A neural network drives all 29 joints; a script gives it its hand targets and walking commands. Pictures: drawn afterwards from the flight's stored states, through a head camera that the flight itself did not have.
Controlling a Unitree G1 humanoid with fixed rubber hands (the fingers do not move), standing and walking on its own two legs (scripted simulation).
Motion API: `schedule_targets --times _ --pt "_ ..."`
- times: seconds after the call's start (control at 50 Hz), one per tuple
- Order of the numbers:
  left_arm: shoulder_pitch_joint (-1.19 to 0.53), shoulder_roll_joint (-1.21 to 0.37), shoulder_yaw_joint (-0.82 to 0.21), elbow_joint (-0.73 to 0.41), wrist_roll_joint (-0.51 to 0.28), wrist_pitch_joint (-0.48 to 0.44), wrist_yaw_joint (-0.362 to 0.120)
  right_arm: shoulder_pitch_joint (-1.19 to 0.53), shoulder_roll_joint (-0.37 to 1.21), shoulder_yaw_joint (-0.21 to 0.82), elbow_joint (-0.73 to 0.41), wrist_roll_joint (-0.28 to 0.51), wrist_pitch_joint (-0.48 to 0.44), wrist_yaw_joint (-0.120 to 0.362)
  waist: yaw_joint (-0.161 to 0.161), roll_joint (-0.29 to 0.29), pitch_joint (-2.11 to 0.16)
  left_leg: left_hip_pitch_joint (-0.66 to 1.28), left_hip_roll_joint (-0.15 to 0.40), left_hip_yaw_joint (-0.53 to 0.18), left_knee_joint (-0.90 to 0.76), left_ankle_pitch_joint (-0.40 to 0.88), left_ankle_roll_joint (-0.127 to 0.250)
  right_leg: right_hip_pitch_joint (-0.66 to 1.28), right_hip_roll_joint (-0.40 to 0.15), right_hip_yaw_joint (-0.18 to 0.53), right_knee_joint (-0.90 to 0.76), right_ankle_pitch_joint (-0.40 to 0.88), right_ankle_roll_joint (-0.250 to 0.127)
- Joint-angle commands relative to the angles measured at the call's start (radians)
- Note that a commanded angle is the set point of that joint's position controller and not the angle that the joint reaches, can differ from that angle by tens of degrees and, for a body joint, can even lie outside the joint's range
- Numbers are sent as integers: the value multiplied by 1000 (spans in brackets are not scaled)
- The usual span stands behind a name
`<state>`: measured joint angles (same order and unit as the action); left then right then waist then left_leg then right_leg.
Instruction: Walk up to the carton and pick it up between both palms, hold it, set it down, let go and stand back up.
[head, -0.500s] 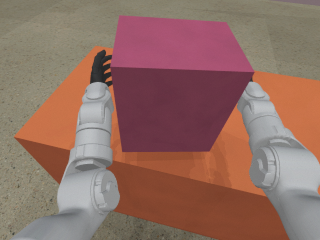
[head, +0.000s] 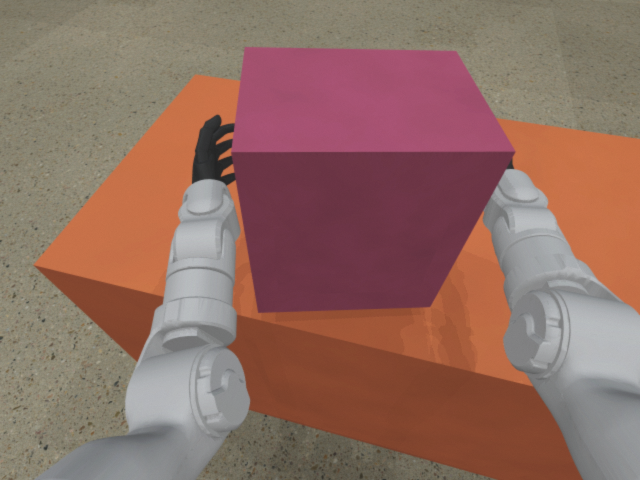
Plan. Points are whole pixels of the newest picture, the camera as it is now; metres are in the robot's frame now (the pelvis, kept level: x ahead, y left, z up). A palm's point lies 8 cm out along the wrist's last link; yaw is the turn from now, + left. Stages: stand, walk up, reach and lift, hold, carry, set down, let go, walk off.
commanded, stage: set down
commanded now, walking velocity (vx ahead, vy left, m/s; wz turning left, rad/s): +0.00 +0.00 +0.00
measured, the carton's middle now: (348, 193) +0.45 +0.05 +0.09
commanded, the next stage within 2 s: none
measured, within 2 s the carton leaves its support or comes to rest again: rests again in 0.36 s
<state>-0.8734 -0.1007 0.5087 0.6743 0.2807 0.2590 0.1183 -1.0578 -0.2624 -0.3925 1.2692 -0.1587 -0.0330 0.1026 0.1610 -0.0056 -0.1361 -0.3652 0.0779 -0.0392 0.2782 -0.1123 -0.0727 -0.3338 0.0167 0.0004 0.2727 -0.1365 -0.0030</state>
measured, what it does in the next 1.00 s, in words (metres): stands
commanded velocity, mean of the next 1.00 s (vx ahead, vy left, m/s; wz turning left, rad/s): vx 0.00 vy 0.00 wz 0.00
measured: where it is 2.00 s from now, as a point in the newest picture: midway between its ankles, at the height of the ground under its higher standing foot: outside the picture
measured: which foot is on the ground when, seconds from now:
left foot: down 0.00-1.00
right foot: down 0.00-1.00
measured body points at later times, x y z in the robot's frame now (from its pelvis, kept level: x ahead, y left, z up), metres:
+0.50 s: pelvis +0.00 +0.00 +0.00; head +0.06 +0.00 +0.44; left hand +0.41 +0.22 +0.10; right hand +0.50 -0.13 +0.10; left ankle +0.00 +0.16 -0.75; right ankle -0.01 -0.12 -0.75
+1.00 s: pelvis +0.00 +0.00 +0.00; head +0.06 +0.00 +0.44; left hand +0.41 +0.22 +0.09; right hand +0.49 -0.13 +0.10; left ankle +0.00 +0.16 -0.75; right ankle -0.02 -0.11 -0.75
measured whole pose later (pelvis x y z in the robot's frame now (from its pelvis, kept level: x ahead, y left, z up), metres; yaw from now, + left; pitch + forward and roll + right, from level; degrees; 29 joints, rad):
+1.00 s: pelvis +0.00 +0.00 +0.00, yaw -1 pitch +15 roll +0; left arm -0.81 -0.12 0.52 0.72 0.30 0.10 0.12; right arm -1.02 -0.24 -0.48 1.27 -0.24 -0.14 0.12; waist 0.18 -0.03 -0.14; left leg -0.43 0.09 0.01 0.26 -0.09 -0.07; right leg -0.41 0.01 -0.01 0.27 -0.12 -0.01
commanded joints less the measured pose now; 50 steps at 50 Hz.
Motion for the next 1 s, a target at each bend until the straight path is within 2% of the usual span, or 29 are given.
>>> schedule_targets --times 0.0,0.02,0.04,0.06,0.08,0.14,0.22,0.24,0.26,0.28,0.32,0.34,0.42,0.44,0.48,0.54,0.58,0.6,0.62,0.72,0.74,0.76,0.8,0.84,0.88,0.9,0.94,0.96,0.98 --pt "-549 -377 -285 -46 -29 -48 -53 -635 475 118 -123 -14 -77 142 -1 -76 -577 298 -80 145 78 447 28 167 42 -127 32 362 37" --pt "-580 -380 -299 -52 -43 -54 -54 -651 468 115 -132 -19 -88 141 -15 -60 -598 314 -80 142 86 459 19 160 44 -126 36 358 30" --pt "-562 -389 -299 -63 -37 -58 -52 -642 470 115 -124 -26 -91 140 -6 -70 -603 306 -73 145 86 462 25 161 40 -129 43 379 32" --pt "-544 -389 -299 -63 -30 -64 -49 -629 478 127 -121 -8 -95 140 13 -42 -612 314 -72 152 96 491 19 159 42 -123 48 392 24" --pt "-551 -407 -317 -57 -35 -66 -48 -648 472 113 -132 -16 -106 140 -3 -43 -625 317 -71 153 100 503 15 143 43 -128 38 383 21" --pt "-549 -412 -332 -56 -47 -96 -38 -645 482 137 -145 -9 -125 138 14 -37 -680 296 -73 152 112 511 15 149 40 -124 57 409 24" --pt "-534 -399 -334 -60 -48 -118 -39 -598 478 140 -82 -14 -130 137 5 -57 -660 295 -65 146 110 516 17 141 37 -122 54 415 24" --pt "-505 -404 -331 -38 -45 -117 -41 -597 475 143 -91 -11 -137 134 20 -60 -649 281 -66 147 111 516 22 147 36 -120 50 420 24" --pt "-511 -403 -336 -37 -48 -121 -41 -595 465 137 -81 -11 -139 136 -5 -67 -638 284 -63 143 112 514 20 138 38 -126 50 418 22" --pt "-521 -407 -340 -40 -51 -126 -42 -599 474 139 -91 -6 -143 133 10 -72 -661 287 -62 146 114 515 21 136 40 -119 53 426 24" --pt "-505 -406 -345 -23 -53 -140 -42 -597 482 155 -92 -8 -154 132 -5 -91 -658 261 -67 145 112 505 17 139 44 -120 55 442 27" --pt "-517 -400 -348 -20 -58 -144 -47 -591 483 142 -83 -20 -154 129 2 -71 -653 228 -65 148 104 482 20 168 35 -110 61 445 24" --pt "-508 -380 -305 8 -41 -167 -50 -596 485 158 -86 -30 -158 127 24 -119 -634 167 -73 157 75 425 36 234 19 -99 66 485 36" --pt "-530 -379 -319 -9 -50 -182 -53 -594 482 134 -85 -36 -169 124 -5 -115 -655 177 -73 153 76 417 34 225 24 -107 69 480 42" --pt "-521 -379 -309 8 -48 -190 -48 -588 473 148 -77 -33 -170 129 18 -96 -655 180 -72 156 76 436 29 210 26 -105 63 462 36" --pt "-504 -378 -311 13 -37 -186 -50 -564 466 112 -51 -54 -169 128 7 -90 -619 215 -67 165 66 426 31 173 28 -113 41 380 25" --pt "-535 -361 -289 12 -32 -190 -50 -574 459 104 -55 -58 -165 131 16 -84 -619 200 -71 167 60 381 35 182 23 -104 35 348 32" --pt "-535 -374 -296 7 -29 -195 -47 -561 461 89 -47 -70 -164 130 4 -75 -642 216 -70 170 61 402 29 166 33 -115 36 346 29" --pt "-525 -369 -284 26 -27 -191 -48 -565 459 94 -54 -69 -164 133 19 -79 -626 211 -71 173 56 387 32 157 26 -108 26 309 29" --pt "-509 -359 -268 7 -18 -186 -43 -537 457 74 -29 -73 -152 140 25 -59 -612 277 -65 168 68 400 30 95 38 -111 8 242 16" --pt "-504 -365 -268 6 -14 -184 -43 -517 439 57 -26 -92 -148 141 7 -61 -608 282 -64 166 63 410 27 96 37 -119 9 247 17" --pt "-495 -353 -261 13 -6 -181 -43 -522 447 68 -33 -88 -150 141 18 -61 -604 286 -66 169 68 417 26 92 42 -114 6 245 18" --pt "-504 -361 -258 6 0 -179 -46 -514 438 49 -32 -102 -152 142 10 -61 -580 282 -64 169 65 419 30 76 39 -122 4 244 22" --pt "-485 -363 -241 17 8 -179 -51 -510 471 62 -48 -101 -152 139 34 -88 -577 255 -64 176 64 421 41 106 36 -110 19 278 20" --pt "-470 -369 -243 21 12 -177 -56 -498 458 52 -48 -110 -149 141 11 -87 -544 242 -72 174 56 394 41 119 34 -113 14 265 24" --pt "-468 -372 -247 -2 7 -177 -51 -495 458 40 -56 -113 -149 141 3 -59 -553 267 -71 173 63 405 37 106 35 -114 14 245 20" --pt "-455 -374 -230 1 29 -182 -53 -485 473 54 -51 -115 -151 142 24 -74 -550 265 -68 180 56 407 42 117 32 -112 11 260 21" --pt "-478 -359 -232 -1 21 -180 -55 -498 459 56 -74 -115 -157 142 24 -59 -566 252 -74 186 63 401 43 117 30 -110 19 272 26" --pt "-455 -363 -224 19 34 -178 -56 -495 455 46 -63 -130 -153 146 23 -83 -542 239 -68 187 56 413 46 120 31 -112 24 289 27"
